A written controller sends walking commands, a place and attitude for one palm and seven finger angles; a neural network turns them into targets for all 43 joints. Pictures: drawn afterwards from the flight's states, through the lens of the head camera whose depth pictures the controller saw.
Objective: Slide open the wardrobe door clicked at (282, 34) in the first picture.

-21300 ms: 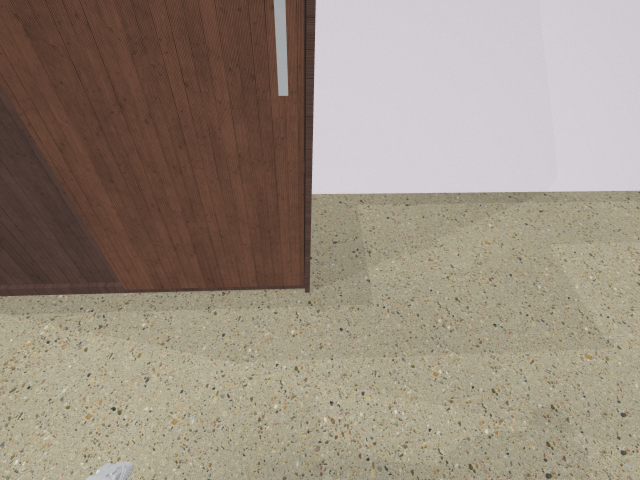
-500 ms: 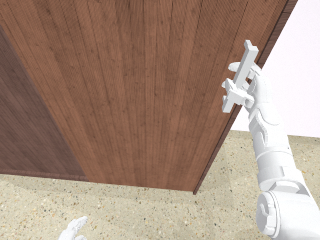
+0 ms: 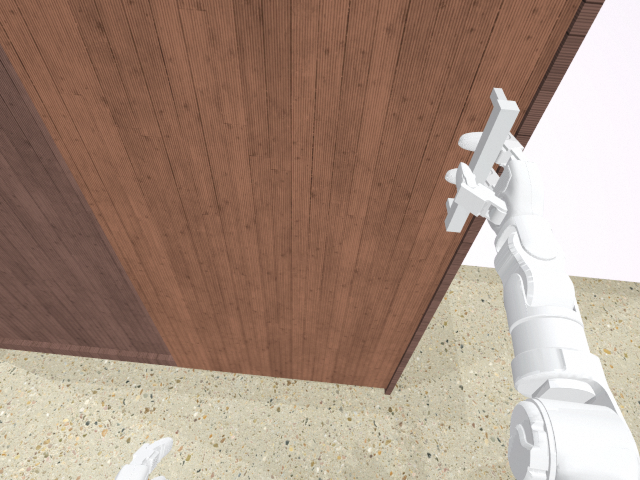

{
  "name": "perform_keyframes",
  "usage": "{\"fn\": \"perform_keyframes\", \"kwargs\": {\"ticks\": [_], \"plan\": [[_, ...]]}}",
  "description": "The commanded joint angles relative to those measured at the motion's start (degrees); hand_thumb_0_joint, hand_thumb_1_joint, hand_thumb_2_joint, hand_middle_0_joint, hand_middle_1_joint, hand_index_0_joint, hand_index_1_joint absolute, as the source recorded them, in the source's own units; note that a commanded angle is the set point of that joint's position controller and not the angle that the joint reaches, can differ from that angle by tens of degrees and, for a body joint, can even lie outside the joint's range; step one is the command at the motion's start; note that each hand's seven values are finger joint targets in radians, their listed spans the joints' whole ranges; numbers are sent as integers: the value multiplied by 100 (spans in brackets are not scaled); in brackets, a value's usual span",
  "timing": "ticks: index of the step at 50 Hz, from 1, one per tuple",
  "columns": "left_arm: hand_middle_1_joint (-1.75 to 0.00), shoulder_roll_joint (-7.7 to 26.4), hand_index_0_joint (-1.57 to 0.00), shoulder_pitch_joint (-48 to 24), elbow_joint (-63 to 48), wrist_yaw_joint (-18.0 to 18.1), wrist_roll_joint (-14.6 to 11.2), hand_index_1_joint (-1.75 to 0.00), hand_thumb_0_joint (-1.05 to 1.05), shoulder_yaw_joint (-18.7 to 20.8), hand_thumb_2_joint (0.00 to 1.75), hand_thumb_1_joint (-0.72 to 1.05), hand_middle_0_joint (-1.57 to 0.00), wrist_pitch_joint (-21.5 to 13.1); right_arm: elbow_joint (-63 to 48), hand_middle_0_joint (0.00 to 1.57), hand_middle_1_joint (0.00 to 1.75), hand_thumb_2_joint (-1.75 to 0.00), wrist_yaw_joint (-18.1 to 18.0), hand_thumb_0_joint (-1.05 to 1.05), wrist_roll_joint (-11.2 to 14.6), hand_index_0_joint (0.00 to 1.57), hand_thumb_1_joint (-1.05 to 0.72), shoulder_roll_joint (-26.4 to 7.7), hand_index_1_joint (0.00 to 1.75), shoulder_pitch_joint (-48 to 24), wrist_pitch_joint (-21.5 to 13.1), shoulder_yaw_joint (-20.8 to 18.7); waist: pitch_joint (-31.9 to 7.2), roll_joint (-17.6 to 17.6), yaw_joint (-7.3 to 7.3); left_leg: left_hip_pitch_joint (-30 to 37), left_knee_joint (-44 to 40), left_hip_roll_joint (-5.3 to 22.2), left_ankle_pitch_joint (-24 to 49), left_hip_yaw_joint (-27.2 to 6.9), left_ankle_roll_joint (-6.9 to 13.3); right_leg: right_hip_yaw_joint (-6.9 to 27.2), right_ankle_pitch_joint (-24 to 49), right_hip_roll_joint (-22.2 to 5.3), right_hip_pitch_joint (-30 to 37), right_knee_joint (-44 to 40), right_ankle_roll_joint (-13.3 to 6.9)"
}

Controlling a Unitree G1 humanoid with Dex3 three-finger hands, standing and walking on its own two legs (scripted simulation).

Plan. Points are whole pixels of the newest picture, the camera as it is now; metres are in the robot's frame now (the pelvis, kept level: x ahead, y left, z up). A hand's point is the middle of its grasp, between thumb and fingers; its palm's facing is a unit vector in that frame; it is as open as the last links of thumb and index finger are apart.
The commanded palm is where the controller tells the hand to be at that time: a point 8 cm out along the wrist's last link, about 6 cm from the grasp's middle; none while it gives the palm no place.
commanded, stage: grip the handle and tug to test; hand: right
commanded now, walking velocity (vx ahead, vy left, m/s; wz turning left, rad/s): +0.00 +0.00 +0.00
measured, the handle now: (473, 166) +0.49 -0.15 +0.16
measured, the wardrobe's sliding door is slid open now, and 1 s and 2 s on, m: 0.00 0.00 0.06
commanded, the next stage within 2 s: tug the door sideways, standing still in 0.26 s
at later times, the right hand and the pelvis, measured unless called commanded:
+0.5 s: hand (463, 189) +0.44 -0.12 +0.17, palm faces +0.00 +1.00 +0.00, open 5.9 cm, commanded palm +0.41 -0.16 +0.17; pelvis +0.04 +0.00 +0.00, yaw +0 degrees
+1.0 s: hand (459, 187) +0.44 -0.12 +0.17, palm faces +0.05 +1.00 -0.04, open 5.7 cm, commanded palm +0.42 -0.12 +0.17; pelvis +0.00 -0.01 -0.01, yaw -5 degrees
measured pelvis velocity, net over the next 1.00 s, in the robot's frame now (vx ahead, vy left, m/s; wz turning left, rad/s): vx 0.00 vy -0.01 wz -0.08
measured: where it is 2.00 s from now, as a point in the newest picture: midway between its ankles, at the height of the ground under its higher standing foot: outside the picture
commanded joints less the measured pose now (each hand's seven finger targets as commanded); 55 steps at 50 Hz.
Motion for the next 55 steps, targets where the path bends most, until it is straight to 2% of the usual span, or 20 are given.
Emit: {"fn": "perform_keyframes", "kwargs": {"ticks": [1, 5, 8, 10, 12, 18, 20, 23, 28, 30, 34, 35, 39, 45, 46, 51, 52, 53, 54, 55], "plan": [[-30, 697, -20, -313, -846, 12, -35, -30, 0, 252, 90, 90, -20, -252, -1868, 45, 140, -90, 211, 0, 133, 45, -90, -894, 140, -1809, -432, -176, -2212, 395, -304, 1904, 184, 49, 2963, -159, 78, 245, 3092, 4, 236, -75, -26], [-30, 705, -20, -431, -978, -9, -43, -30, 0, 266, 90, 90, -20, -195, -2299, 45, 140, -90, 247, 0, 176, 45, -90, -1032, 140, -1182, -296, -362, -2300, 510, -430, 2195, 205, 71, 3291, -174, 81, 195, 3332, -6, 231, -81, -25], [-30, 648, -20, -521, -1055, -40, -54, -30, 0, 259, 90, 90, -20, -171, -2827, 45, 140, -90, 238, 0, 202, 45, -90, -777, 140, -961, -171, -183, -2310, 229, -425, 2134, 214, 64, 3442, -159, 77, 205, 3711, -37, 432, -68, 12], [-30, 675, -20, -569, -1117, -54, -35, -30, 0, 264, 90, 90, -20, -128, -3020, 45, 140, -90, 213, 0, 206, 45, -90, -926, 140, -453, -73, -357, -2349, 390, -529, 2355, 223, 88, 3657, -147, 94, 180, 3846, -38, 396, -82, 16], [-30, 629, -20, -659, -1181, -77, -54, -30, 0, 246, 90, 90, -20, -98, -3434, 45, 140, -90, 239, 0, 201, 45, -90, -735, 140, -273, 27, -173, -2322, 203, -505, 2319, 220, 93, 3748, -152, 84, 182, 3993, -46, 484, -89, 30], [-30, 622, -20, -797, -1221, -50, -30, -30, 0, 247, 90, 90, -20, -32, -3914, 45, 140, -90, 180, 0, 211, 45, -90, -598, 140, 65, 408, -79, -2129, 315, -455, 2193, 181, 73, 3779, -132, 59, 197, 3923, -36, 587, -38, 21], [-30, 645, -20, -771, -1102, 6, -43, -30, 0, 249, 90, 90, -20, 2, -3736, 45, 140, -90, 130, 0, 180, 45, -90, -375, 140, -757, 546, 270, -1832, 503, -215, 1869, 111, 53, 3518, -107, 40, 239, 3630, -32, 599, 1, -8], [-30, 631, -20, -627, -839, 118, -25, -30, 0, 240, 90, 90, -20, 48, -3121, 45, 140, -90, -26, 0, 54, 45, -90, -290, 140, -1846, 776, 467, -1553, 340, 75, 1347, 80, 14, 3178, -79, 14, 328, 3431, 8, 650, 98, -9], [-30, 540, -20, -441, -680, 123, 71, -30, 0, 257, 90, 90, -20, 16, -2899, 45, 140, -90, -142, 0, -7, 45, -90, 275, 140, -2351, 758, 917, -2248, 12, 121, 1312, 347, 47, 3705, -23, 26, 444, 4466, 37, 997, 394, 16], [-30, 547, -20, -392, -617, 101, 104, -30, 0, 246, 90, 90, -20, -14, -2691, 45, 140, -90, -156, 0, 0, 45, -90, 437, 140, -2533, 640, 1086, -2198, 307, 182, 1192, 364, 33, 3571, 21, 21, 523, 4413, 18, 1007, 421, 18], [-30, 511, -20, -485, -596, 67, 97, -30, 0, 194, 90, 90, -20, -107, -2258, 45, 140, -90, -100, 0, 29, 45, -90, 816, 140, -2886, 392, 1399, -1994, 559, 237, 1007, 335, 20, 2940, 27, 21, 577, 3574, 61, 776, 349, -11], [-30, 532, -20, -459, -593, 62, 99, -30, 0, 202, 90, 90, -20, -116, -2197, 45, 140, -90, -88, 0, 23, 45, -90, 860, 140, -2945, 325, 1466, -1980, 573, 245, 989, 358, 14, 2957, 37, 34, 598, 3697, 45, 802, 368, -24], [-30, 493, -20, -349, -485, 1, 106, -30, 0, 199, 90, 90, -20, -207, -2113, 45, 140, -90, -68, 0, -2, 45, -90, 1085, 140, -3492, 141, 1697, -2368, 24, 272, 735, 527, 17, 2981, 58, 36, 717, 4469, -12, 1161, 548, 91], [-30, 535, -20, -239, -384, -77, 114, -30, 0, 183, 90, 90, -20, -366, -1358, 45, 140, -90, -69, 0, 56, 45, -90, 1510, 140, -3808, -154, 2034, -2122, 310, 374, 329, 496, -38, 2123, 113, 38, 865, 3645, -39, 990, 468, 140], [-30, 535, -20, -245, -368, -90, 94, -30, 0, 182, 90, 90, -20, -391, -1392, 45, 140, -90, -75, 0, 57, 45, -90, 1536, 140, -3974, -207, 2073, -2156, 157, 377, 261, 501, -36, 2014, 97, 46, 869, 3527, -45, 994, 476, 163], [-30, 589, -20, -137, -227, -93, 83, -30, 0, 175, 90, 90, -20, -523, -986, 45, 140, -90, -136, 0, 71, 45, -90, 1354, 140, -4494, -425, 1930, -2042, 83, 418, 114, 475, -48, 1524, 106, 73, 921, 2831, -5, 794, 379, 226], [-30, 843, -20, -360, -254, 135, 44, -30, 0, 274, 90, 90, -20, -428, -1029, 45, 140, -90, -541, 0, -384, 45, -90, -1506, 140, -4412, -904, 281, -1644, 230, -1, 672, 450, 277, 611, -91, -30, 1109, 2018, -429, -62, 249, -94], [-30, 676, -20, -423, -239, 216, 78, -30, 0, 228, 90, 90, -20, -352, -716, 45, 140, -90, -588, 0, -391, 45, -90, -580, 140, -3952, -1025, 903, -1443, 443, 72, 864, 465, 319, 353, -48, -46, 1035, 1241, -443, -264, 45, -143], [-30, 627, -20, -521, -321, 289, 59, -30, 0, 235, 90, 90, -20, -370, -922, 45, 140, -90, -577, 0, -315, 45, -90, -116, 140, -3898, -1113, 1217, -1393, 236, 75, 770, 693, 291, -3, -9, -22, 1208, 741, -640, -210, -59, -222], [-30, 655, -20, -597, -349, 366, 55, -30, 0, 250, 90, 90, -20, -382, -1041, 45, 140, -90, -593, 0, -275, 45, -90, -106, 140, -3957, -1187, 1279, -1375, -33, 86, 428, 1118, 175, -271, 67, -3, 1611, 527, -913, 56, -196, -360]]}}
